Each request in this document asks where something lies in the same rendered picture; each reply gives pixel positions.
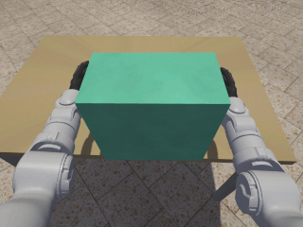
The left robot hand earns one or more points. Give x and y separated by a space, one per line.
78 76

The right robot hand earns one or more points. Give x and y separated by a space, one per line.
229 83

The table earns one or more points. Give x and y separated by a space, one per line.
29 100

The right robot upper arm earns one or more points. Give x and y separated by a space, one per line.
270 198

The left robot forearm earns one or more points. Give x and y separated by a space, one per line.
60 130

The right robot forearm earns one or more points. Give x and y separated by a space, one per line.
246 143

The left robot upper arm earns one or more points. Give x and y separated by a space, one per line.
42 178

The carton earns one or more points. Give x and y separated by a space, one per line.
155 106

